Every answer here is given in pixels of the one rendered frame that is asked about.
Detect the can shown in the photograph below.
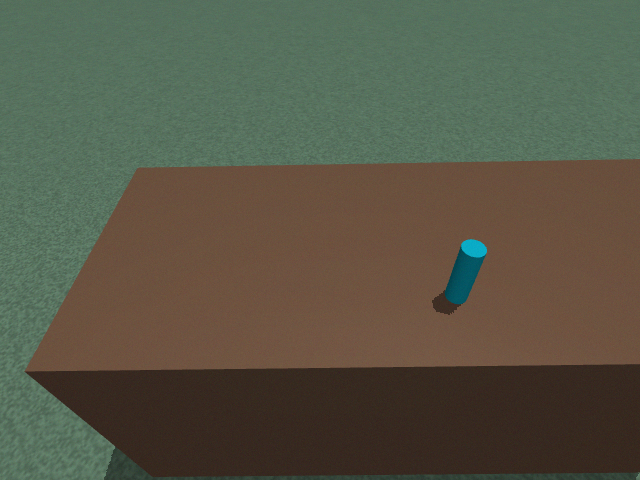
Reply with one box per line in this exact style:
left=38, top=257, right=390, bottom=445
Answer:
left=445, top=239, right=487, bottom=304

